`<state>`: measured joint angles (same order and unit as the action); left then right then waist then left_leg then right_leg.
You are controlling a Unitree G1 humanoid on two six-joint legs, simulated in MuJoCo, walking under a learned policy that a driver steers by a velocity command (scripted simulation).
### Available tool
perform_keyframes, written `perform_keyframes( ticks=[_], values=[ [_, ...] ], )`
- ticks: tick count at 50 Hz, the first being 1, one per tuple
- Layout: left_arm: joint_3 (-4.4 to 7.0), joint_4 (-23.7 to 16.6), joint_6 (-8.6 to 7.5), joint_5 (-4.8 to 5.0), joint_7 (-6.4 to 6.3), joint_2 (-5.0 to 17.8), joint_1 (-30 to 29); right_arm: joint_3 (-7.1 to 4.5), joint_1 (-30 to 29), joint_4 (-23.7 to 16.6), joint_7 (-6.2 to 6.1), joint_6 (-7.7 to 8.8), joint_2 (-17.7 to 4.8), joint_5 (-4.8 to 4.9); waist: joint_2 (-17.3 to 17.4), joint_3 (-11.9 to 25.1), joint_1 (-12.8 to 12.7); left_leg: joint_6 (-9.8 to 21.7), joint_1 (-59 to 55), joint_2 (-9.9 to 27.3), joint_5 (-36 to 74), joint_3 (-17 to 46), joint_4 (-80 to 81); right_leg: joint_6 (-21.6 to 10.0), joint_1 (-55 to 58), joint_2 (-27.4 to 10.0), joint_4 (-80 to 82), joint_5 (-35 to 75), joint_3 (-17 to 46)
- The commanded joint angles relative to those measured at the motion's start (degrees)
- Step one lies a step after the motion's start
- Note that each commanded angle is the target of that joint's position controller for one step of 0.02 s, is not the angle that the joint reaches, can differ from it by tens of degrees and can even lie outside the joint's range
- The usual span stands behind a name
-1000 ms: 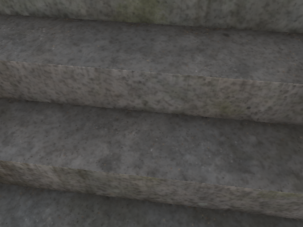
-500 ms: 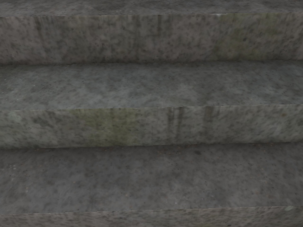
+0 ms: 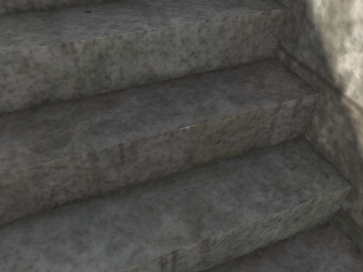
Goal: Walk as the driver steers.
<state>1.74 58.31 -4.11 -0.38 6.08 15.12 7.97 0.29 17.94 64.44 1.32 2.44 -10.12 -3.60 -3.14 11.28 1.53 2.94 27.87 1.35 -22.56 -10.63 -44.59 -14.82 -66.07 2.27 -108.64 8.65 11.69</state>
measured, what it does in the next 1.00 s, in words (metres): climbs: right foot 0.19 m higher, then left foot 0.19 m higher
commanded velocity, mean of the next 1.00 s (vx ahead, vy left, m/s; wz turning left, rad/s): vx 0.48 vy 0.03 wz -0.15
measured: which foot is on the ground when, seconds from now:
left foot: down 0.00-0.44, up 0.46-0.82, down 0.84-1.00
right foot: up 0.00-0.40, down 0.42-0.90, up 0.92-1.00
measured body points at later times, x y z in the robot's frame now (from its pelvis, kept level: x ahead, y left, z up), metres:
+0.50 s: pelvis +0.27 -0.07 +0.10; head +0.27 -0.03 +0.55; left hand +0.56 +0.04 +0.01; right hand +0.12 -0.21 -0.05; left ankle +0.06 +0.12 -0.57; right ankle +0.35 -0.17 -0.51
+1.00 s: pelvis +0.52 -0.08 +0.32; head +0.50 -0.07 +0.77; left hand +0.72 +0.16 +0.22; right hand +0.63 -0.34 +0.21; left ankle +0.57 -0.01 -0.32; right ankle +0.41 -0.20 -0.25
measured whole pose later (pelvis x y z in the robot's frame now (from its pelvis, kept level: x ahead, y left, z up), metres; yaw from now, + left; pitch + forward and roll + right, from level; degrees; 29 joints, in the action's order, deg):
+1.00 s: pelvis +0.52 -0.08 +0.32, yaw -6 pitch +3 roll +0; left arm 3.0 46.3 -4.1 -4.5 -1.1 15.1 8.4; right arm -1.3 7.7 47.7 -3.1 -1.7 -9.9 -0.7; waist -1.1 6.0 2.6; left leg 7.8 40.3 -8.3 -32.0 0.8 -69.2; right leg -4.7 -34.1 -0.6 -86.6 -5.4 1.4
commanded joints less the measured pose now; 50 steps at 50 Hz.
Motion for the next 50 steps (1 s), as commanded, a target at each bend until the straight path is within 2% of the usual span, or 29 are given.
perform_keyframes(
  ticks=[1,5,14,15,17,19,21,22,23,24,25,27,28,29,31,32,34,36,38,39,40,42,43,44,45,46,47,48,50],
  values=[
    [-1.46,-3.57,0.43,1.04,0.70,-2.89,-4.05,1.01,-8.84,-4.59,0.89,2.60,2.80,-2.40,2.19,-4.84,-3.88,3.65,0.16,8.07,6.87,5.87,27.91,-0.31,-3.53,-2.54,2.13,-0.47,-6.08],
    [-2.94,-4.73,1.72,0.27,-0.31,-4.39,-7.69,2.39,7.53,2.01,1.36,2.14,2.46,-4.47,4.64,-9.04,0.78,8.77,-22.78,15.26,8.41,11.14,29.49,-3.34,-29.88,-1.26,-20.59,-8.78,-1.41],
    [-5.60,-17.99,7.61,-0.37,-2.56,-6.93,-28.02,4.89,24.49,10.17,3.81,2.86,6.36,-7.34,5.31,-12.33,3.57,9.79,-39.45,18.37,23.68,3.49,40.11,-4.29,-38.37,-9.76,4.61,-8.95,-10.51],
    [-5.36,-18.39,9.14,-1.88,-1.24,-6.54,-29.83,4.43,19.40,7.01,4.47,2.72,3.88,-4.88,7.57,-11.62,1.14,9.79,-32.10,17.39,28.99,-1.86,43.48,-3.35,-27.97,-11.49,9.79,-11.30,-18.75],
    [-5.45,-22.45,10.57,-1.28,0.25,-6.97,-36.82,4.31,15.83,6.03,5.83,3.66,1.65,-1.18,10.39,-8.37,-2.35,10.64,-14.68,17.02,65.81,-6.14,45.27,-1.78,0.31,-7.19,16.64,-23.49,-26.72],
    [-5.60,-21.15,10.39,-0.47,1.18,-7.95,-28.75,1.95,18.64,6.69,5.38,5.49,-8.41,-0.06,18.84,-6.07,-6.31,10.78,-25.77,19.31,111.85,-5.54,35.91,-1.07,7.09,-1.17,24.83,-29.45,-25.55],
    [-4.29,-17.14,7.93,-0.24,0.03,-4.00,-17.11,-0.12,16.08,4.83,4.89,5.91,-12.35,-0.24,21.93,-1.72,-8.98,8.40,-38.89,19.79,126.33,-3.41,26.64,0.47,17.93,3.64,43.15,-32.47,-24.94],
    [-3.16,-12.16,8.01,0.39,-1.14,-0.16,-1.59,-0.20,18.47,4.70,6.38,6.09,-9.38,-4.05,17.74,9.31,-11.38,6.20,-22.48,18.16,124.83,0.76,13.00,-2.77,45.25,1.17,39.09,-15.81,-15.30],
    [-1.74,-7.63,8.21,0.49,-1.87,1.94,11.38,-1.13,14.40,2.86,7.52,5.87,-9.71,-3.52,13.34,11.93,-16.56,6.08,-6.60,12.25,99.61,4.21,-1.17,-3.40,62.63,-0.64,53.05,-17.75,-3.26],
    [-0.89,-0.77,7.30,-2.29,-3.32,4.37,22.24,-0.09,14.72,3.22,9.58,4.17,-0.03,-4.01,0.95,11.08,-14.48,3.79,13.45,2.03,29.46,7.94,-25.90,-8.18,73.19,-9.24,70.08,-16.34,18.84],
    [1.59,0.83,6.36,-4.80,-3.57,6.41,26.08,-1.45,14.40,3.80,10.01,2.80,-1.90,0.06,0.21,8.41,-14.70,4.55,15.75,-2.04,30.01,22.66,-58.55,-7.24,62.01,-16.49,82.47,-19.17,31.84],
    [0.37,4.67,2.69,-4.47,-3.19,0.75,15.94,-1.89,6.27,2.41,8.33,3.89,2.36,0.15,0.40,-4.59,-7.09,7.17,28.49,-3.18,32.08,26.66,-77.33,-4.66,46.11,-13.61,80.77,-32.43,21.95],
    [-0.75,5.50,2.13,-3.49,-2.65,-2.58,11.49,-1.40,2.96,0.75,6.92,3.95,3.62,1.14,1.60,-3.59,-3.79,9.43,32.64,-3.89,31.66,27.64,-82.12,-2.98,45.25,-13.88,81.62,-28.37,18.03],
    [-0.41,5.83,-0.48,-0.41,-5.47,-6.81,6.68,0.46,-7.85,-15.08,0.04,5.13,6.47,2.07,5.72,-6.20,1.15,6.58,29.34,-1.07,17.75,19.96,-79.86,4.25,43.68,-13.20,84.34,-31.23,8.10],
    [-2.14,7.96,-3.52,-2.69,-7.91,-9.74,7.82,1.37,-8.05,-14.95,-3.33,3.66,7.53,2.99,5.80,-9.53,2.71,5.72,33.10,-2.31,12.48,19.25,-84.20,4.61,38.19,-14.79,86.80,-21.54,0.18],
    [-3.21,2.58,-0.94,-5.78,-3.04,-10.78,-2.79,0.75,-5.59,-10.73,1.80,0.95,4.31,6.15,-0.35,-8.19,5.93,11.42,36.99,1.32,15.16,19.93,-98.73,1.49,32.85,-15.36,89.46,-11.30,0.09],
    [-3.30,0.86,0.14,-6.07,-1.61,-9.26,-3.81,1.10,-2.59,-12.33,4.96,0.66,4.08,4.33,1.68,-7.63,8.24,14.50,41.55,-1.88,11.58,18.05,-104.19,1.56,31.51,-11.87,91.25,-11.75,-8.00],
    [-3.47,1.97,-0.49,-7.75,-1.73,-5.68,2.32,-0.60,-11.97,-17.36,4.48,0.40,-1.93,3.89,7.09,-4.98,7.97,14.35,34.81,1.14,23.40,13.08,-82.22,5.45,30.60,-8.44,89.64,-11.17,-18.29],
    [-2.46,-0.11,-0.62,-6.33,-1.93,0.24,2.03,-1.31,-20.26,-20.48,2.46,-0.70,-5.91,5.04,-0.21,-3.80,6.45,9.29,22.79,1.97,18.39,10.69,-60.19,4.22,29.02,-7.89,95.98,8.25,-22.65],
    [-1.06,-1.02,-0.67,-3.63,-1.25,4.97,2.84,-1.09,-22.58,-21.42,2.50,-2.67,-5.01,4.86,-3.79,-2.61,6.31,3.24,18.89,-2.16,-1.30,3.28,-43.85,-0.42,35.11,-10.77,96.95,30.37,-23.96],
    [-1.49,2.02,-0.72,-3.76,0.08,6.60,12.36,-0.37,-27.08,-22.84,1.87,-4.24,-2.93,4.58,-6.86,-3.20,2.86,1.02,21.24,-4.81,-5.83,2.47,-38.10,-3.36,44.12,-16.11,95.55,51.32,-19.86],
    [0.19,2.65,-1.76,-3.18,2.14,9.22,12.42,0.31,-12.48,-18.94,1.50,-4.42,0.22,3.79,-9.62,-0.83,3.37,-1.74,25.21,-7.99,-5.54,0.54,-27.42,-7.62,66.11,-23.34,86.02,68.48,-20.61],
    [3.11,-0.41,-2.30,3.01,-9.43,8.34,17.18,-0.80,-9.72,-17.15,-1.56,-3.46,-0.67,3.23,6.90,3.07,0.39,6.34,12.24,-12.46,-19.44,-2.49,-24.46,6.58,70.05,-20.08,76.01,83.83,-23.92],
    [2.97,-2.44,-2.48,2.91,-13.03,10.98,13.93,-0.40,-4.11,-16.77,-2.54,-3.22,-0.34,2.46,6.00,4.38,4.36,8.67,4.04,-12.06,-11.84,2.85,-19.93,8.97,65.04,-20.64,66.31,86.39,-23.19],
    [2.85,-7.28,-2.52,2.13,-12.89,9.38,6.66,-1.70,-0.21,-15.82,-4.09,-3.91,-3.06,2.63,9.37,4.34,7.57,12.75,-2.78,-9.67,-14.13,13.79,-13.26,9.10,51.67,-15.09,53.52,68.60,-23.79],
    [1.90,-12.70,-2.16,0.98,-10.64,4.55,-5.48,-3.45,-3.20,-16.56,-5.09,-4.98,-7.87,2.82,22.80,0.67,10.63,18.77,-4.17,-1.63,-21.37,37.73,5.48,10.09,32.74,-1.87,31.28,7.33,-23.02],
    [0.00,-16.24,-1.42,-4.02,-7.31,-3.39,-8.66,-3.71,-11.05,-19.03,-5.14,-5.11,-8.65,3.17,16.95,-5.76,5.06,21.57,3.82,-0.56,-24.87,51.17,11.80,9.84,24.56,1.64,11.21,-14.01,-9.24],
    [-1.43,-19.08,-0.88,-5.93,-5.97,-8.77,-6.17,-3.91,-10.17,-18.64,-5.23,-4.90,-9.38,2.96,10.36,-9.09,1.31,19.58,5.59,0.36,-28.91,50.60,11.95,9.23,18.60,0.78,7.73,-18.49,-4.61],
    [-1.63,-22.92,-0.87,-6.44,-6.32,-8.99,-2.96,-3.59,-7.33,-18.22,-5.50,-3.03,-7.50,2.51,2.28,-15.53,-1.55,14.04,6.95,0.29,-22.21,48.39,12.48,10.70,10.55,-0.26,6.08,-24.58,-4.59]
  ],
)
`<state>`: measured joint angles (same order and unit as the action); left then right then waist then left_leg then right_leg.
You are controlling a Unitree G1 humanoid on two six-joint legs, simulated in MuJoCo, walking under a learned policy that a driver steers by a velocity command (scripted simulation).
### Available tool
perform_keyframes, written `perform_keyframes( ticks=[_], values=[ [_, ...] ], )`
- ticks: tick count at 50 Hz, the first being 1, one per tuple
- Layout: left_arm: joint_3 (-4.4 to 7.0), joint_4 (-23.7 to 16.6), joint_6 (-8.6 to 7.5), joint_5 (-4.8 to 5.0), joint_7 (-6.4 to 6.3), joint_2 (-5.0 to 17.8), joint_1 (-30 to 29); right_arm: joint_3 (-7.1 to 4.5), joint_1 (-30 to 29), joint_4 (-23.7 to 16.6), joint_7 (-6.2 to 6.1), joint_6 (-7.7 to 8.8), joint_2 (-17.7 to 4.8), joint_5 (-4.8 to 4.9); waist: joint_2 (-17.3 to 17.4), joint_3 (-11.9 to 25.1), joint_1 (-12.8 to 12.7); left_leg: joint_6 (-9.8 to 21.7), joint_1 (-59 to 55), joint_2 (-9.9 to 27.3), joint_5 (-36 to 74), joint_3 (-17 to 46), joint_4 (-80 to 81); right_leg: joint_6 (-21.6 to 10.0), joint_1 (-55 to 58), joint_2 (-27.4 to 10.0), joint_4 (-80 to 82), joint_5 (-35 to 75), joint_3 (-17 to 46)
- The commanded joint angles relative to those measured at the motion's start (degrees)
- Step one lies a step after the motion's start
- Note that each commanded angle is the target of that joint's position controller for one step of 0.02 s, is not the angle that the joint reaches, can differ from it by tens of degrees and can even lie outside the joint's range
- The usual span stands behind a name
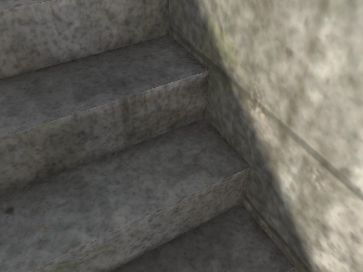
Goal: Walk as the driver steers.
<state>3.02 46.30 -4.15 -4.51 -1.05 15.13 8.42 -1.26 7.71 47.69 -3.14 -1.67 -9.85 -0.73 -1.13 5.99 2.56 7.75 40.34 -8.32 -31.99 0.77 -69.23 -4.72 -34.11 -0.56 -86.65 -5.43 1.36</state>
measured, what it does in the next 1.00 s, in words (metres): climbs, turning left: right foot, then left foot 0.19 m higher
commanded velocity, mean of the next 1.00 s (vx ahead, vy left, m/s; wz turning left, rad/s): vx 0.47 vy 0.09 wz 0.57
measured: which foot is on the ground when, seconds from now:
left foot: down 0.00-0.32, up 0.34-0.62, down 0.64-1.00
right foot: up 0.00-0.32, down 0.34-0.62, up 0.64-1.00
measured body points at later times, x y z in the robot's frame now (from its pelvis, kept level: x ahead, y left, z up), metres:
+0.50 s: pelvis +0.24 -0.02 +0.09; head +0.29 +0.00 +0.54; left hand +0.13 +0.21 -0.05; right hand +0.48 -0.18 -0.01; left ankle +0.21 +0.12 -0.27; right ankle +0.19 -0.15 -0.64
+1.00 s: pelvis +0.47 +0.09 +0.31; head +0.48 +0.11 +0.76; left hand +0.59 +0.37 +0.26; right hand +0.52 -0.14 +0.17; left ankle +0.34 +0.10 -0.44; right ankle +0.65 +0.05 -0.23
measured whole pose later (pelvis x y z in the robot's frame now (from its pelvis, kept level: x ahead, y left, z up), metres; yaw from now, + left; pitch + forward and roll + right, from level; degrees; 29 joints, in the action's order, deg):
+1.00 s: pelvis +0.47 +0.09 +0.31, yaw +34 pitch +10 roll -6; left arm -4.2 30.5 2.4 -1.5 5.9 6.1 -1.1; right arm -0.1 28.9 61.2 9.4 2.7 -11.6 -1.0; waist 5.6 8.9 -0.2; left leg 9.0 12.3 -0.9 -11.5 13.0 -20.5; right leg -5.4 -68.9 1.5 -85.7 -19.7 -4.4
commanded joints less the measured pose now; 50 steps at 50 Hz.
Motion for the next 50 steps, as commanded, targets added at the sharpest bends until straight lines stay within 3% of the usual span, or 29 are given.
perform_keyframes(
  ticks=[1,8,12,14,16,17,18,19,20,21,22,24,25,27,29,30,32,33,34,35,37,38,40,42,44,45,47,48,50],
  values=[
    [-2.85,-11.50,-0.87,-2.30,0.10,-7.65,-1.70,-1.68,3.17,-1.67,-0.44,2.08,-6.39,-0.36,0.97,-10.80,-2.91,8.95,-8.70,9.25,-6.52,34.73,38.37,1.49,-25.21,2.78,-19.95,-13.18,4.30],
    [-2.41,-20.22,0.76,1.75,-2.04,-0.01,-11.44,-3.39,7.10,-5.33,-0.40,6.14,-8.88,0.19,-1.73,-6.50,0.20,9.31,-19.42,9.30,24.88,25.53,50.83,6.06,-19.68,-1.85,6.24,-13.86,-3.31],
    [-2.53,-19.25,1.07,1.75,-2.95,-1.95,-6.37,-4.51,8.73,-6.47,0.27,6.16,-10.43,-0.60,2.54,-0.12,-1.43,7.96,-32.58,9.29,44.17,21.74,46.34,3.47,-12.99,-1.39,14.51,-19.01,-3.72],
    [-1.62,-17.82,-1.54,1.23,-2.57,1.31,0.03,-5.77,7.78,-8.06,0.88,5.83,-12.85,-0.87,-4.52,3.06,-7.56,0.75,-34.38,4.10,83.80,16.36,28.53,0.54,5.73,1.18,40.21,-10.69,-8.45],
    [0.94,-11.05,-2.82,5.27,-3.92,5.13,17.58,-6.47,0.11,-10.56,2.63,8.13,-12.13,0.12,-4.35,13.06,-17.18,-3.52,-22.96,-0.12,64.19,12.98,4.46,1.20,40.97,-2.67,71.76,23.98,-5.42],
    [-4.10,3.63,1.90,-0.03,3.51,-9.42,30.99,0.63,12.65,-6.04,9.43,2.87,6.50,-2.43,-13.95,-3.82,-7.93,6.44,-0.36,-3.26,27.53,15.07,-15.01,-0.86,45.72,-9.65,81.68,41.67,4.34],
    [-2.62,2.18,4.72,-1.52,7.42,-3.13,30.66,-0.05,22.88,-6.79,11.53,1.58,7.61,0.52,-16.12,0.18,-5.30,6.37,23.35,-8.44,11.35,15.45,-49.85,-16.41,60.01,-25.44,48.70,99.51,11.92],
    [-1.44,2.75,7.18,-2.82,9.99,2.02,29.04,-1.76,30.90,-3.63,12.56,1.63,-0.02,-0.04,-10.64,11.29,-3.47,4.60,34.67,-4.95,9.28,20.08,-74.00,-24.67,60.32,-35.15,48.36,92.34,19.07],
    [-0.32,5.44,7.11,-2.72,9.78,2.89,23.91,-2.10,17.89,-7.45,12.11,2.94,-2.70,1.21,-4.26,7.87,-6.23,4.40,48.80,-2.25,2.52,16.43,-86.04,-22.85,58.07,-33.65,55.64,58.41,16.35],
    [3.68,0.10,0.87,0.05,0.08,5.36,18.70,-1.33,-6.03,-18.14,4.24,5.14,1.40,-0.83,2.20,4.57,-7.68,-1.72,45.72,-0.30,-5.13,7.47,-74.62,-12.58,56.96,-26.92,65.10,12.81,15.18],
    [1.03,4.46,-1.86,0.74,-2.29,2.43,17.61,0.66,-13.96,-21.56,2.36,5.12,5.32,-1.37,3.67,-5.14,-5.94,-1.62,52.82,1.74,-7.17,6.86,-77.92,-9.57,47.55,-25.24,70.23,2.04,11.75],
    [-1.13,6.63,-4.94,3.18,-2.88,-2.63,13.87,1.49,-16.14,-24.21,1.62,3.26,5.32,-1.71,2.15,-14.72,-0.73,-0.09,42.07,5.65,-3.69,5.54,-66.19,-3.22,24.86,-19.76,78.48,1.14,0.39],
    [-0.97,7.00,-5.29,3.26,-2.85,-0.48,12.51,1.88,-20.01,-27.46,1.70,2.26,4.81,-1.20,1.37,-16.16,-0.10,-0.25,36.46,7.25,-1.93,1.66,-53.98,-1.57,18.14,-17.08,84.26,0.73,-5.13],
    [-0.83,6.06,-3.97,6.05,-4.16,3.58,7.61,3.46,-18.79,-28.26,3.12,-0.58,5.93,0.60,-0.14,-12.06,2.32,1.39,9.43,9.35,4.40,-8.72,-23.14,-1.35,7.06,-10.93,92.60,25.11,-16.81],
    [0.52,1.58,-5.87,9.33,-5.33,11.98,5.50,2.27,1.70,-18.68,2.35,-2.56,3.35,0.10,-7.74,4.57,7.83,1.18,-16.27,2.95,7.63,-13.58,-19.39,-4.00,14.54,-15.01,79.75,97.31,-16.55],
    [2.03,-0.26,-6.71,9.66,-4.86,15.91,5.36,1.01,11.02,-16.34,1.50,-3.47,-0.04,-0.98,-10.32,12.65,11.62,2.23,-21.19,1.40,4.18,-10.77,-13.59,-3.29,24.48,-17.40,66.37,110.55,-14.88],
    [2.99,-5.71,-4.85,9.80,-2.99,14.87,8.94,-0.63,6.21,-16.21,1.46,-1.33,-6.88,-2.58,-6.00,20.81,7.32,4.32,-30.75,-4.06,-2.48,-1.87,17.38,-1.97,27.04,-13.04,31.17,99.63,-10.68],
    [2.90,-8.30,-4.42,5.54,-1.29,9.87,7.68,-3.01,2.50,-17.02,2.26,-0.60,-10.71,-0.53,-2.53,17.22,4.63,7.90,-36.36,3.09,11.31,18.47,30.58,0.45,12.01,-7.15,11.36,23.12,-3.84],
    [1.91,6.53,-0.25,-3.94,10.32,3.70,31.28,-1.57,27.12,-10.53,4.13,-3.26,-13.93,-1.22,7.22,27.04,9.46,22.33,-54.75,14.52,70.49,51.56,35.49,-3.02,-16.64,7.73,-30.68,7.63,18.30],
    [3.61,0.23,-0.24,0.71,11.16,7.57,20.13,-4.20,27.11,-3.61,6.71,-2.01,-19.04,-0.65,-1.68,5.70,8.83,10.14,-53.04,19.71,76.36,49.31,35.24,-2.51,-43.97,13.74,-47.08,7.20,25.85],
    [0.31,-6.87,-0.50,-0.86,8.94,0.43,5.39,-2.63,20.50,3.70,9.85,0.88,-11.13,0.66,6.30,1.02,1.65,9.36,-45.90,15.90,63.96,30.99,30.67,-4.75,-55.44,12.30,-53.64,-2.37,18.05],
    [-2.44,-8.79,0.20,-2.29,7.72,-4.59,5.90,-1.03,19.85,7.74,10.75,1.59,-5.18,-2.08,2.90,-1.20,-4.33,9.33,-41.10,15.09,56.17,24.70,31.05,-6.58,-57.71,8.15,-52.01,-1.78,14.16],
    [-3.70,-10.09,1.36,1.35,5.60,-3.86,4.75,1.38,2.38,5.51,11.00,3.91,2.03,-3.15,-2.76,-4.41,-14.21,2.77,-11.84,10.85,32.90,12.35,41.77,-7.74,-40.49,0.33,-37.30,-2.82,4.86],
    [-4.64,-15.05,2.08,2.55,6.37,-5.35,-0.86,0.36,6.73,7.30,9.05,5.10,-1.39,-3.39,6.78,-6.45,-12.00,3.76,0.97,7.96,13.26,14.81,49.22,-7.36,-35.24,1.84,-42.60,-11.33,1.39],
    [-4.99,-19.51,3.30,3.45,6.26,-4.10,-9.15,0.26,14.01,8.87,9.52,5.64,-5.38,-5.92,0.84,-5.67,-8.11,3.56,2.35,7.08,12.22,15.55,52.86,-3.83,-30.42,-1.11,-21.92,1.96,-1.73],
    [-4.92,-21.66,4.51,4.24,6.33,-2.15,-17.66,-0.20,12.97,7.55,10.88,5.33,-7.65,-4.04,2.41,-5.86,-5.37,6.48,7.34,9.18,10.07,17.05,59.40,-1.52,-25.86,-1.60,-15.52,-9.34,-6.01],
    [-5.18,-21.92,5.79,4.01,7.19,-3.56,-15.90,0.17,11.71,7.12,13.47,4.35,-10.36,-0.86,13.02,-3.65,-7.94,12.22,10.32,14.38,40.92,20.22,63.92,-0.24,-10.50,2.38,-8.72,-13.03,-10.58],
    [-4.14,-20.71,6.73,3.75,6.95,-1.79,-9.54,-0.26,11.26,7.72,13.74,5.28,-13.12,0.19,11.90,2.45,-12.55,12.22,-0.64,17.12,84.87,19.08,54.52,-0.21,-8.63,4.26,-4.69,-10.71,-10.09],
    [-3.38,-20.44,6.78,2.51,6.37,0.75,-8.29,-2.10,19.53,7.95,12.06,7.53,-17.20,2.27,12.86,7.08,-10.11,14.47,-26.76,23.44,127.61,20.73,48.91,0.77,-9.13,8.52,16.93,-20.11,-13.71]
  ],
)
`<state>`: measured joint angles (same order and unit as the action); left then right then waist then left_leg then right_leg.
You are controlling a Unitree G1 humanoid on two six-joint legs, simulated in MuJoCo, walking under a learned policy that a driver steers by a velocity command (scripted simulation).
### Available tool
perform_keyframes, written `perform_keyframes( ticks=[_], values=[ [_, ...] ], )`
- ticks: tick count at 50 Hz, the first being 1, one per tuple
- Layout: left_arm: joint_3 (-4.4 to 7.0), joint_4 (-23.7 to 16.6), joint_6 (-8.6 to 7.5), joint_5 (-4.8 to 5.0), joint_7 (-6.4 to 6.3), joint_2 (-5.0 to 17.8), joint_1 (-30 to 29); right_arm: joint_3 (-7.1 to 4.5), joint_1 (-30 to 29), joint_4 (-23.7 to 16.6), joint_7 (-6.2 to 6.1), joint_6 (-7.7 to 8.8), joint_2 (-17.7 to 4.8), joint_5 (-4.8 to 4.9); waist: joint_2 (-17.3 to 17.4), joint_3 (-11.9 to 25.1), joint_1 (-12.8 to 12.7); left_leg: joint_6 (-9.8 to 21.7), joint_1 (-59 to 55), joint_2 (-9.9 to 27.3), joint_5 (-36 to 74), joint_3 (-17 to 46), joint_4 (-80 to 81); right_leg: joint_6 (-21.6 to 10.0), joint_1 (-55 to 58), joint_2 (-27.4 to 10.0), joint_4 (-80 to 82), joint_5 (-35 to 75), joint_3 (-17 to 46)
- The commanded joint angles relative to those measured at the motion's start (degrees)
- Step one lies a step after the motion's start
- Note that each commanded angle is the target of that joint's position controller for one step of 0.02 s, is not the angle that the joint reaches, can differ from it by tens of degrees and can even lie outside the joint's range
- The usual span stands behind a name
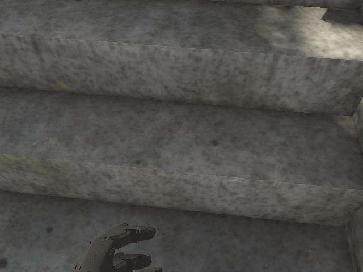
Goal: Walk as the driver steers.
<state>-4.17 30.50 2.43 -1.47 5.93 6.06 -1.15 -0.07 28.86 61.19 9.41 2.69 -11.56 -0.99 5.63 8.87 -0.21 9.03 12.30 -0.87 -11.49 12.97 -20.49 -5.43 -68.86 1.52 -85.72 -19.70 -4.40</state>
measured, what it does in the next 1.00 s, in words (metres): climbs: right foot 0.19 m higher, then left foot 0.19 m higher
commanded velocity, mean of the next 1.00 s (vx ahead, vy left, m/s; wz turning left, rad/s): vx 0.50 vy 0.00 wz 0.05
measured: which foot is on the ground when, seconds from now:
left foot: down 0.00-0.06, up 0.08-0.48, down 0.50-1.00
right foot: up 0.00-0.00, down 0.02-0.52, up 0.54-1.00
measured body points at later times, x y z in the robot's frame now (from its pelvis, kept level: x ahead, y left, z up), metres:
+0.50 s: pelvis +0.27 +0.09 +0.17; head +0.28 +0.11 +0.62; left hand +0.13 +0.23 +0.02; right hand +0.61 +0.03 +0.16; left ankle +0.39 +0.25 -0.39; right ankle +0.13 -0.14 -0.56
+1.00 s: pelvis +0.50 +0.18 +0.37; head +0.50 +0.18 +0.82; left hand +0.70 +0.37 +0.26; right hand +0.47 +0.01 +0.20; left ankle +0.39 +0.26 -0.38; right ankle +0.64 +0.07 -0.13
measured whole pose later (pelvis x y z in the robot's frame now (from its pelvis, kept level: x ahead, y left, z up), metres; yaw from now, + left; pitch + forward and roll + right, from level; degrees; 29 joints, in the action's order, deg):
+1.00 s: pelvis +0.50 +0.18 +0.37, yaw +2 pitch +7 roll -2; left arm -3.2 46.9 3.4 -0.1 5.4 7.1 0.5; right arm 3.2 23.5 63.6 6.8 3.9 -5.9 -6.4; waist 2.7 9.3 1.1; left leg 1.1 3.6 4.5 -14.6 -17.5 -11.6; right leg -13.2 -74.3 -2.7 -99.2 -14.3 -5.1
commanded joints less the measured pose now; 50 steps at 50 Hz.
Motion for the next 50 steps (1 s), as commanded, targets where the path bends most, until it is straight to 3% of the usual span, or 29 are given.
perform_keyframes(
  ticks=[1,2,3,4,5,6,8,9,13,17,19,20,22,23,24,25,26,27,28,29,30,32,33,35,37,40,46,48,50],
  values=[
    [4.64,-2.69,-0.28,-0.39,-1.57,10.01,9.67,-3.78,-2.02,-5.25,-1.04,3.00,-14.73,1.13,6.42,7.31,-9.60,10.86,-3.00,15.64,114.26,7.16,-8.14,-0.10,33.68,5.80,22.64,-2.69,-2.77],
    [5.55,3.06,0.06,-1.70,-1.71,13.05,24.76,-3.51,-1.31,-4.54,-0.72,2.26,-10.48,-2.08,-4.04,18.05,-11.68,7.41,4.97,10.98,111.29,4.09,-26.83,-6.47,52.62,1.52,26.90,12.38,11.54],
    [5.92,8.06,-0.56,0.06,-2.28,15.17,34.89,-1.73,-2.73,-6.63,0.34,1.49,-4.21,-5.78,-20.28,25.07,-11.73,2.41,25.25,2.83,62.27,5.11,-43.62,-17.39,71.71,-11.82,47.38,3.50,40.24],
    [5.59,5.72,-0.85,-1.27,-1.77,14.03,29.94,-3.25,-5.83,-3.76,0.80,-0.59,-5.45,-3.43,-25.31,11.76,-14.57,-0.74,38.18,-3.79,19.13,4.58,-73.60,-20.70,57.55,-20.57,60.27,-27.61,60.90],
    [5.44,9.54,-3.68,0.04,-2.52,13.92,26.26,-2.71,-11.51,-6.26,-0.20,0.03,-4.17,-0.42,-19.88,-2.90,-9.72,1.42,51.18,-2.44,17.24,0.35,-90.01,-17.83,48.31,-20.21,59.51,-36.44,56.62],
    [4.24,13.08,-4.83,0.55,-2.51,8.94,23.96,-3.11,-13.33,-6.57,-2.19,0.29,-3.46,0.34,-16.13,-5.16,-6.51,3.30,55.66,-2.02,10.98,-0.42,-98.98,-16.57,45.94,-19.87,59.00,-33.78,49.05],
    [1.09,20.25,-7.00,0.16,-2.48,-3.50,17.98,-2.04,-14.56,-9.95,-4.59,0.90,0.32,-1.44,-5.39,-4.00,0.50,6.40,59.34,-1.05,7.57,1.44,-98.81,-11.06,47.14,-14.92,56.67,-21.08,28.83],
    [0.91,21.20,-7.75,-0.14,-3.00,-4.92,13.58,-1.26,-15.97,-11.55,-5.48,0.33,2.06,-1.23,-4.22,-5.65,2.44,5.67,58.92,0.63,2.82,-0.11,-94.03,-8.57,44.98,-13.11,58.72,-17.92,22.50],
    [3.18,23.50,-9.74,-2.55,-1.80,2.95,13.93,0.78,-23.55,-16.70,-6.17,-1.38,1.85,0.71,-8.00,-10.44,3.08,5.16,63.74,5.92,-7.44,-5.44,-96.85,-6.76,42.61,-14.05,70.48,-9.21,11.93],
    [1.95,33.19,-9.30,-6.74,-1.95,3.07,29.72,4.62,-40.01,-25.14,-8.07,-1.24,4.17,0.86,-6.13,-10.91,-1.40,12.15,89.08,8.10,-16.50,-3.35,-101.00,-7.63,63.88,-20.27,75.80,-4.63,13.08],
    [2.13,34.76,-9.18,-6.08,-0.84,5.10,34.58,4.21,-51.33,-30.98,-7.93,-3.05,-0.83,-0.21,-5.23,-6.12,-3.56,10.75,81.69,12.04,-5.88,-10.74,-79.40,-6.65,62.66,-18.62,79.94,-3.15,10.09],
    [2.74,30.57,-8.81,-4.63,1.37,7.38,26.09,4.50,-53.38,-31.68,-6.49,-5.41,-1.21,-1.80,-9.03,-5.33,0.15,9.05,53.58,12.94,0.02,-17.04,-69.48,-6.96,41.27,-16.38,87.71,2.72,2.12],
    [3.86,32.06,-9.01,-0.14,3.35,12.12,30.49,4.78,-50.97,-30.80,-3.80,-8.05,0.45,-0.70,-14.75,-2.48,3.01,2.12,35.11,6.14,-11.56,-22.78,-70.28,-9.16,38.91,-18.57,87.47,27.42,-0.88],
    [5.08,31.60,-9.94,-0.43,3.97,15.88,31.75,3.86,-41.53,-29.22,-3.10,-6.87,-0.90,0.93,-15.64,1.92,7.68,1.89,29.22,2.26,-8.49,-24.08,-66.00,-8.20,49.68,-18.75,79.47,69.98,-3.21],
    [6.51,29.87,-11.10,-0.12,3.39,19.23,28.92,2.61,-35.09,-27.27,-3.30,-5.72,-3.91,0.74,-17.91,3.44,10.29,1.17,25.18,-0.32,-6.51,-25.37,-50.37,-5.79,61.00,-18.55,74.02,84.03,-4.27],
    [7.34,29.93,-11.52,-0.95,3.45,18.24,31.18,0.64,-28.14,-24.13,-4.28,-5.10,-7.69,-0.76,-17.29,8.70,10.71,1.68,12.38,-1.60,-4.11,-20.51,-41.94,-3.95,60.97,-17.77,62.30,85.57,-2.04],
    [6.57,30.48,-11.52,-3.85,4.36,12.64,39.28,0.08,-16.24,-19.17,-4.41,-4.71,-10.56,-0.33,-4.01,19.03,9.79,8.24,-12.43,6.06,11.00,1.89,-37.95,-1.36,37.34,-13.03,42.26,61.69,4.32],
    [8.45,25.36,-12.07,5.63,-1.04,13.34,35.45,-3.32,-5.90,-17.45,-8.38,-2.95,-8.74,-1.42,8.43,20.09,12.04,4.03,-16.39,18.23,-14.99,24.69,-19.62,1.90,36.09,-4.99,21.47,30.36,0.85],
    [9.19,23.18,-11.87,5.71,-3.38,11.76,27.55,-4.74,-9.86,-15.44,-8.92,-2.04,-12.19,0.14,10.44,19.55,11.21,2.33,-6.93,22.01,-23.18,34.86,-5.10,3.49,32.81,-0.62,-11.03,16.28,7.09],
    [8.34,29.30,-9.87,0.38,1.61,4.28,31.28,-3.87,-2.17,-11.47,-5.89,-2.08,-15.56,-1.86,16.47,7.27,12.66,2.96,6.49,18.75,-28.60,33.92,-5.74,-0.48,18.49,1.53,-24.28,27.13,26.43],
    [7.86,27.76,-9.86,-0.37,2.64,3.30,27.52,-4.48,-5.46,-9.69,-5.24,-1.33,-14.81,-1.23,13.59,-0.98,9.22,3.36,11.77,18.18,-24.05,24.85,-10.25,-2.70,11.34,1.43,-34.89,25.94,24.09],
    [5.44,27.31,-9.27,0.87,2.06,-1.53,24.92,-2.51,-16.46,-8.90,-3.78,-1.61,-5.77,-0.81,-3.21,-1.32,2.76,3.33,15.59,18.95,-13.79,14.87,-11.00,-6.81,6.31,0.76,-37.61,26.16,22.36],
    [4.94,26.31,-8.26,-0.39,1.28,0.44,25.54,-1.19,-19.12,-8.72,-3.54,-1.16,-1.54,-2.59,-5.70,0.15,-0.36,3.04,14.75,18.95,-8.06,10.32,-9.10,-7.13,4.48,-1.21,-37.00,28.53,19.86],
    [5.50,27.58,-6.91,1.06,0.81,3.62,25.86,-0.11,-24.42,-8.89,-3.99,-0.17,3.32,-2.67,-8.33,-2.23,-3.59,-0.24,17.77,18.06,-3.86,2.70,-4.58,-5.86,3.36,-1.87,-37.16,28.42,20.56],
    [5.00,26.09,-6.49,2.77,1.74,4.07,22.13,-0.84,-22.83,-7.15,-4.85,0.39,0.68,-4.05,-2.32,-2.50,-4.28,1.06,15.86,17.87,2.40,-5.61,0.01,-6.15,0.87,-0.59,-50.88,20.66,17.01],
    [3.63,21.95,-6.04,2.40,0.84,3.92,14.54,0.38,-14.10,-0.73,-5.67,0.20,1.65,-6.43,-4.68,-5.69,-2.47,1.36,4.80,16.92,2.08,-12.37,1.63,-11.05,-15.54,1.84,-62.37,14.34,16.91],
    [2.53,12.63,-2.36,1.89,-0.98,6.03,-3.16,2.31,-1.86,0.79,-5.06,1.73,-0.53,-8.42,-0.41,-4.12,2.49,1.90,-2.49,13.66,4.48,-23.57,11.57,-9.42,-14.71,-4.51,-32.54,20.83,3.16],
    [2.45,8.09,-0.17,1.55,-1.61,8.03,-14.75,2.14,-5.66,-0.15,-2.63,1.10,-2.52,-5.70,-1.46,-5.31,2.60,4.84,5.74,17.19,14.22,-25.13,22.12,-8.05,2.34,-5.12,-7.44,-0.60,-3.05],
    [1.92,9.02,2.09,0.70,0.45,4.13,-6.20,0.72,-7.18,-0.30,-1.73,3.08,-10.90,-2.61,4.94,-1.88,-5.07,7.07,-3.96,21.14,63.88,-28.08,14.58,-5.03,10.35,-0.39,-3.58,-4.04,-7.68]
  ],
)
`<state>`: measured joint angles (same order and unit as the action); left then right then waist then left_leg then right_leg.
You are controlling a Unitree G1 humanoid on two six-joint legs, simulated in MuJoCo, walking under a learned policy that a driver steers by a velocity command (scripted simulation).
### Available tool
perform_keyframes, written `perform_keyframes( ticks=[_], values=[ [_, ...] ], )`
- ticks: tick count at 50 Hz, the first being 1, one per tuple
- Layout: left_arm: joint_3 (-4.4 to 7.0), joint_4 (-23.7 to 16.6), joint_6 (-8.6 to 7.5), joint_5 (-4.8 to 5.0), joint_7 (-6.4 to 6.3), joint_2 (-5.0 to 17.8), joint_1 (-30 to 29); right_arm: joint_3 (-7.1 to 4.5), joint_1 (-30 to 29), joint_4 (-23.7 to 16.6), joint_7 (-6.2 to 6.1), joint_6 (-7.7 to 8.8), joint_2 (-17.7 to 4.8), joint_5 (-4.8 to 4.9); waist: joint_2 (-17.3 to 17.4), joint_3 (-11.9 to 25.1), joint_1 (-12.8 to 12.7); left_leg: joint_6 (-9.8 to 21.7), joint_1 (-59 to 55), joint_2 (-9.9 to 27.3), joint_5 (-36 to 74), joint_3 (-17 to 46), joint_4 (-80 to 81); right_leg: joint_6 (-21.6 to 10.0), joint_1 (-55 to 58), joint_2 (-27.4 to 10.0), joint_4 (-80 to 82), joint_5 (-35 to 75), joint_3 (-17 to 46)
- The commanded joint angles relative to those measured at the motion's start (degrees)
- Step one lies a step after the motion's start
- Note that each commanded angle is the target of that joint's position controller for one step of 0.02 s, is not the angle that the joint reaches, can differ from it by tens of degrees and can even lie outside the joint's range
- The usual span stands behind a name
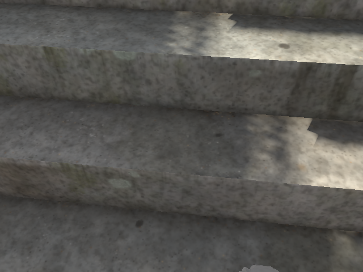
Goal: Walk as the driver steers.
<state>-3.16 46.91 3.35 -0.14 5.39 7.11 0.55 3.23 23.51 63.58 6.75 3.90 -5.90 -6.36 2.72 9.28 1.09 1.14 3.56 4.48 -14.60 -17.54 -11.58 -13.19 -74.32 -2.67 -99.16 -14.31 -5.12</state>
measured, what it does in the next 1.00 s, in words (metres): climbs, turning right: right foot 0.19 m higher, then left foot 0.19 m higher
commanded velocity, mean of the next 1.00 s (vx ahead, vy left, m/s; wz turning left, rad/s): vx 0.50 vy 0.00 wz -0.58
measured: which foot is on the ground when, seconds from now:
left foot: down 0.00-0.10, up 0.12-0.50, down 0.52-1.00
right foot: up 0.00-0.02, down 0.04-0.56, up 0.58-1.00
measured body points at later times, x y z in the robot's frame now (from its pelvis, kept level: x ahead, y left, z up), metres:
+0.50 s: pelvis +0.26 -0.01 +0.19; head +0.24 -0.01 +0.64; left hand +0.19 +0.17 +0.03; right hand +0.49 -0.23 +0.14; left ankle +0.42 +0.06 -0.35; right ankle +0.12 -0.10 -0.56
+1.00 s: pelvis +0.47 -0.07 +0.37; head +0.46 -0.06 +0.82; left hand +0.74 -0.07 +0.27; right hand +0.29 -0.11 +0.21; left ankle +0.42 +0.07 -0.37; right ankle +0.50 -0.26 -0.04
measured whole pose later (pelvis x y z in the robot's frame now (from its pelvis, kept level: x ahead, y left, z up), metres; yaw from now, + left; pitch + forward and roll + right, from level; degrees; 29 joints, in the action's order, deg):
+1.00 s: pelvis +0.47 -0.07 +0.37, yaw -35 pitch +6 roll +1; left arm -3.2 49.8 2.0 -0.9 4.1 5.9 -1.7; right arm 4.2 30.7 70.9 3.5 5.3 -1.7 -9.4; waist -1.4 8.9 3.5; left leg -0.3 2.7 2.5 -19.8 -19.4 -17.6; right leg -15.3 -88.0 -4.2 -118.8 0.6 3.1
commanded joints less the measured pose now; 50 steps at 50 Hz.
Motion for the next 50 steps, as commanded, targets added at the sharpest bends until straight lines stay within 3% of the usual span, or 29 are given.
perform_keyframes(
  ticks=[1,2,4,5,6,7,8,9,12,13,14,17,20,22,23,24,25,26,27,28,29,30,32,34,38,40,42,45,50],
  values=[
    [1.06,-6.13,1.10,-0.47,1.47,2.91,-0.54,-3.71,-3.10,-2.41,0.86,3.18,-19.55,2.69,9.21,-0.49,-9.39,16.38,-4.26,18.98,93.28,0.75,-2.16,2.44,15.90,5.94,11.93,-5.94,-5.44],
    [1.87,-5.18,0.28,-1.07,1.14,4.48,4.03,-4.44,-5.36,-3.05,0.60,3.49,-19.74,3.29,8.13,1.60,-10.47,16.41,-13.52,18.28,103.68,0.98,-9.44,2.73,16.19,9.51,24.57,-8.65,-6.71],
    [3.59,-1.01,-0.72,-0.76,-1.10,8.02,12.38,-3.76,0.50,-1.09,1.00,3.30,-14.12,-1.41,5.32,7.86,-8.39,15.90,-1.14,14.60,105.64,3.27,-23.72,-0.36,38.68,11.42,31.03,3.35,1.21],
    [4.92,3.69,-0.54,-0.16,-2.01,10.80,23.18,-3.84,0.26,-1.02,2.39,2.20,-14.52,-2.33,2.04,10.98,-12.74,15.62,13.50,10.93,91.22,7.08,-33.42,-1.39,54.83,10.63,41.49,-0.08,12.04],
    [6.10,7.31,-0.91,-1.72,-1.60,15.87,30.76,-4.93,-8.68,-3.24,2.82,0.39,-12.49,-0.60,-8.40,3.65,-15.35,11.14,37.22,-1.30,42.11,8.51,-50.62,-6.31,61.75,3.73,62.15,-9.90,31.30],
    [6.68,7.82,-1.60,-3.17,-2.66,16.62,34.07,-4.46,-9.35,-4.15,3.41,-0.43,-10.52,1.89,-13.30,5.96,-14.37,8.98,47.14,-5.15,23.07,21.51,-77.21,-7.10,65.61,-1.15,74.01,-17.63,52.17],
    [5.71,11.46,-2.58,-3.86,-2.54,12.48,35.04,-3.71,-12.16,-5.03,1.93,-0.39,-7.42,3.22,-15.62,0.83,-12.93,10.46,57.20,-7.68,24.38,30.99,-91.42,-5.03,61.94,-1.67,72.39,-25.69,51.96],
    [4.91,14.54,-3.85,-4.42,-2.22,7.80,33.64,-3.44,-16.20,-6.81,-0.07,0.03,-5.97,2.81,-11.63,-2.71,-9.99,11.97,64.67,-10.35,24.07,34.92,-100.09,-3.70,59.77,-0.28,70.24,-19.98,47.33],
    [2.39,14.60,-5.99,-1.87,-1.64,1.12,14.56,-1.96,-16.66,-9.81,-2.64,0.09,-5.32,1.62,-2.07,-2.76,2.35,12.71,70.11,-6.94,15.29,32.04,-109.90,-0.94,50.79,1.54,68.65,-1.06,33.68],
    [1.74,15.34,-6.39,-3.03,-1.16,0.73,12.83,-1.98,-15.40,-10.33,-3.25,-0.99,-6.84,1.90,-0.39,-3.09,4.60,11.81,70.70,-5.34,15.81,28.24,-107.18,-0.45,48.26,2.41,69.27,5.49,28.59],
    [2.47,13.84,-7.03,-2.28,-0.24,2.86,13.59,-2.40,-19.69,-12.55,-3.50,-0.82,-8.40,2.97,-2.06,-3.14,4.25,11.21,68.31,-3.81,9.25,21.78,-106.82,-0.41,45.61,1.86,73.39,9.56,24.16],
    [1.60,18.59,-7.60,-5.83,-1.79,1.23,26.76,-0.21,-25.63,-14.25,-3.84,-0.25,-4.58,3.73,-6.76,-4.53,-0.76,11.37,77.43,-4.48,0.02,21.13,-125.12,-1.01,47.23,0.86,75.54,-1.76,29.52],
    [1.66,19.90,-8.51,-7.39,-0.82,3.72,32.77,0.08,-39.67,-22.99,-5.36,-0.65,-6.78,3.66,-2.07,-2.82,-4.13,10.36,73.43,-0.54,2.22,18.82,-99.50,1.25,47.97,1.30,78.31,-3.27,28.51],
    [2.32,15.28,-8.61,-3.07,0.47,6.09,26.00,0.69,-47.89,-27.90,-6.12,-3.30,-5.00,3.34,-4.87,-4.37,-1.78,5.67,51.04,0.12,-10.24,11.64,-76.84,-1.56,32.14,-1.47,93.01,1.81,27.24],
    [2.51,13.83,-9.53,-0.99,0.99,8.04,26.33,0.93,-48.20,-29.46,-4.90,-4.05,-2.29,3.69,-12.74,-5.61,0.01,2.04,32.80,-3.61,-11.71,6.33,-77.94,-6.21,21.81,-4.98,97.31,20.30,31.47],
    [3.45,13.46,-10.57,-0.70,1.35,11.66,24.37,0.23,-41.58,-27.99,-4.17,-4.80,-4.33,4.74,-13.75,-3.14,3.31,1.84,30.96,-5.92,-1.41,7.30,-77.21,-6.46,30.75,-8.53,92.00,56.52,31.18],
    [5.06,12.81,-11.58,1.62,1.36,15.46,23.25,-1.24,-35.75,-26.26,-4.00,-5.17,-8.60,4.92,-12.77,-0.74,6.22,1.99,34.46,-8.90,-5.78,7.50,-64.56,-4.88,47.41,-9.14,83.77,86.39,27.78],
    [6.34,11.94,-12.38,1.49,1.55,16.75,22.70,-3.09,-28.94,-24.16,-4.67,-4.47,-12.80,4.83,-12.33,4.81,6.96,3.81,31.80,-10.93,-8.20,9.83,-52.90,-3.40,59.44,-8.19,74.24,100.65,25.48],
    [5.68,13.93,-12.71,-2.85,2.09,9.03,28.23,-3.82,-11.98,-18.99,-5.11,-4.62,-13.58,4.08,-0.51,21.87,6.99,13.69,7.66,-2.40,14.90,29.51,-49.37,0.12,52.87,-3.79,51.71,95.26,23.41],
    [3.84,13.72,-11.47,-6.27,3.20,0.89,29.43,-4.96,-0.67,-15.32,-6.14,-4.94,-16.65,2.35,12.60,23.84,9.98,22.21,-6.07,9.83,-6.17,60.05,-23.79,1.64,33.29,5.94,34.69,45.37,23.09],
    [5.46,17.38,-9.43,-3.51,4.15,3.60,23.96,-4.87,-0.10,-14.34,-5.94,-5.28,-16.95,0.44,17.80,5.88,13.98,22.22,6.52,14.77,-42.70,79.90,-8.30,2.95,15.26,9.77,-1.18,18.90,25.87],
    [6.12,16.93,-9.04,0.07,3.53,4.94,22.27,-5.16,-6.56,-12.90,-5.75,-3.18,-17.25,2.29,12.93,-6.49,8.16,18.16,17.54,14.58,-48.74,73.88,-9.82,2.07,6.60,6.51,-11.79,23.30,23.48],
    [6.08,14.78,-8.38,0.03,1.04,5.08,16.13,-2.76,-12.97,-8.01,-5.15,-2.13,-3.39,3.05,-4.24,-4.40,2.07,14.90,24.02,14.41,-29.52,52.18,-14.05,-1.55,8.30,4.58,-16.94,20.48,20.93],
    [4.85,12.58,-6.90,-0.42,0.48,0.45,14.53,-0.56,-19.43,-5.85,-5.74,-0.91,4.53,4.51,-5.67,-4.96,-3.24,9.53,26.48,10.10,-17.22,35.74,-13.45,-3.17,7.07,3.26,-15.41,17.57,21.62],
    [3.36,6.20,-5.85,0.83,1.83,1.42,5.20,-2.11,-17.80,-4.91,-5.28,1.21,-0.06,0.09,-4.92,-4.60,-4.52,4.75,27.74,5.69,-2.20,11.84,-4.27,-3.57,6.82,1.76,-10.00,20.59,11.25],
    [3.55,6.83,-5.33,-0.03,2.99,3.22,5.08,-1.73,-12.37,-3.01,-4.94,0.46,-1.08,-0.34,0.93,-4.24,-2.60,9.73,22.39,8.95,-0.95,13.74,-1.67,-3.28,0.37,2.05,-26.49,15.57,10.28],
    [2.57,5.04,-5.25,-0.50,1.48,2.35,0.71,-0.90,-2.93,1.56,-4.29,0.52,-0.87,-1.87,-2.19,-7.26,-0.36,9.25,9.32,11.25,-4.18,15.32,-2.65,-6.14,-16.57,2.97,-31.23,14.35,14.45],
    [1.11,0.77,-4.38,-0.39,-1.37,1.64,-6.38,0.24,4.98,4.71,-3.56,1.35,-0.44,-2.60,-1.52,-6.33,1.41,9.90,-4.76,13.02,2.12,14.49,-0.74,-6.47,-26.19,0.94,-26.19,13.86,13.94],
    [-0.23,-5.54,-0.42,-1.21,-1.90,0.51,-17.89,1.02,13.72,8.26,-2.64,2.11,1.57,-2.98,-0.96,-7.93,2.95,10.84,-9.00,12.36,12.71,7.74,5.31,-5.98,-24.21,-5.01,-11.16,13.90,5.35]
  ],
)
Velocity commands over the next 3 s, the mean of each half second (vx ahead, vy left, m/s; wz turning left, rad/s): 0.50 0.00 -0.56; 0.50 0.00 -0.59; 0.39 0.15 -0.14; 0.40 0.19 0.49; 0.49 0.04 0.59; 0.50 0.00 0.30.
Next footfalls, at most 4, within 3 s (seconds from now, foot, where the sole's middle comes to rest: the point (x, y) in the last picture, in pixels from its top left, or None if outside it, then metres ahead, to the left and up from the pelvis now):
0.04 right None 0.16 -0.11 -0.60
0.52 left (170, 255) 0.46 0.06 -0.41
1.14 right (327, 159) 0.63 -0.36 -0.22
1.72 left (272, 41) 0.90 -0.24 -0.03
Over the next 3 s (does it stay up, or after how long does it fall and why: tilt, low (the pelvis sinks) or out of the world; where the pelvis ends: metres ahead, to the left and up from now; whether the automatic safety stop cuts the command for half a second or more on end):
stays up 1.48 -0.26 1.10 its command is cut before an obstacle after 1.2 s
